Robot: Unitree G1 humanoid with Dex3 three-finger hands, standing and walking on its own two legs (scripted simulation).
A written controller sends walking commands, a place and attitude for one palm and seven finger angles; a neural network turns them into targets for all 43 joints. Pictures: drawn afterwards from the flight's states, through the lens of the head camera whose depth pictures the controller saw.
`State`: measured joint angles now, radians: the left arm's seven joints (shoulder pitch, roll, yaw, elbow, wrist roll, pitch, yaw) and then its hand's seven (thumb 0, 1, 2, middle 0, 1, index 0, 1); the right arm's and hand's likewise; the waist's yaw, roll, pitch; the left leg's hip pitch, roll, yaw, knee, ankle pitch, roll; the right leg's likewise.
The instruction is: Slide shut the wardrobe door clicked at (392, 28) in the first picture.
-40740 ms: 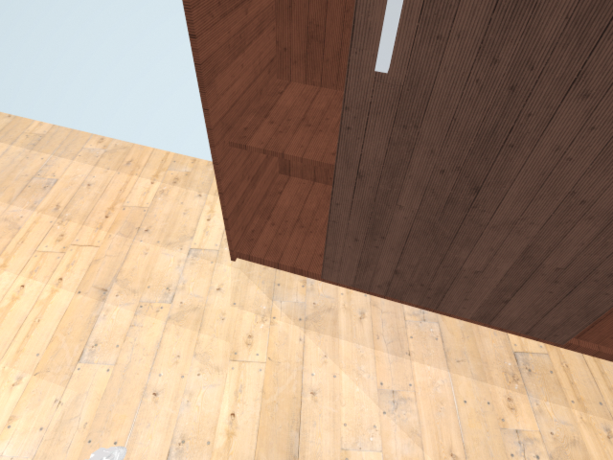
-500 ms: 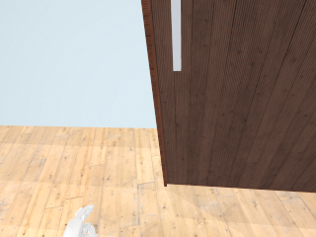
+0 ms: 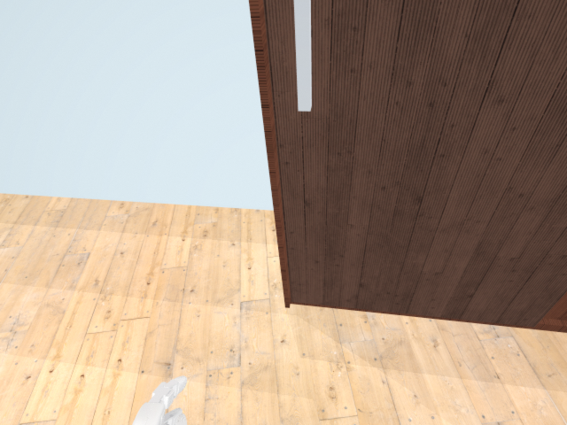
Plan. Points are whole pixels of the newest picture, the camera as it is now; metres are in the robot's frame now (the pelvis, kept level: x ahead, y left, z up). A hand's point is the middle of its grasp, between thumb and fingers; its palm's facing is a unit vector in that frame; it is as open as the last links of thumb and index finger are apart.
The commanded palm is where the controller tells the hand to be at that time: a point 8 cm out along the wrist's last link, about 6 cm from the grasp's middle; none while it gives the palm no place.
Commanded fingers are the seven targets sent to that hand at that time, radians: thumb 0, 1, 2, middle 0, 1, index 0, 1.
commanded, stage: stop stepping back and stand still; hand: right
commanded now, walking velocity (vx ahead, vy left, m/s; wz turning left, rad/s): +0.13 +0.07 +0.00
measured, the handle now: (304, 37) +0.71 +0.02 +0.27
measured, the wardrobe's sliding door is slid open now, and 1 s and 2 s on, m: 0.01 0.01 0.01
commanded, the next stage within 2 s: let the arm hang, fingers relaxed in 0.80 s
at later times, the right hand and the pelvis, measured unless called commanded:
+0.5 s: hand out of the picture +0.21 -0.30 +0.17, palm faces +0.45 +0.76 -0.47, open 7.4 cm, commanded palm +0.15 -0.33 +0.18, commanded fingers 0.00 -0.90 -0.90 0.20 0.30 0.20 0.30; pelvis +0.02 -0.03 -0.01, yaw -3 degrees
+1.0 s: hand (566, 363) +0.22 -0.32 +0.04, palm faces +0.27 +0.83 -0.48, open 7.4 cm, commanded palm none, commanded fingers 0.00 -0.90 -0.90 0.20 0.30 0.20 0.30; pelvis +0.02 -0.04 -0.01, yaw -4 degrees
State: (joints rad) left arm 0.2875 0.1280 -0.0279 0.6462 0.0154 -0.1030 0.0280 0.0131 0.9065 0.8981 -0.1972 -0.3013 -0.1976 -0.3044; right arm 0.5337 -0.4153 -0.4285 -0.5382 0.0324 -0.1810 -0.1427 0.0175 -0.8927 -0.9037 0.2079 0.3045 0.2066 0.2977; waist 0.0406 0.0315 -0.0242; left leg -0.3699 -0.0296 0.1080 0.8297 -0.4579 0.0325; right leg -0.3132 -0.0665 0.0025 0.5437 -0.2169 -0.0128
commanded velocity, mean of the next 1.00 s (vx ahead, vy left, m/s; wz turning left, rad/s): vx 0.00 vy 0.00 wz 0.00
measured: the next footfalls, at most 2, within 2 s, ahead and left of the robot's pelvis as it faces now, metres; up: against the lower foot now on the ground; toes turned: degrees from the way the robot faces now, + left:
left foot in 0.06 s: +0.06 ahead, +0.09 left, +0.00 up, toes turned -1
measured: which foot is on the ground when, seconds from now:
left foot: up 0.00-0.04, down 0.06-1.00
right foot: down 0.00-1.00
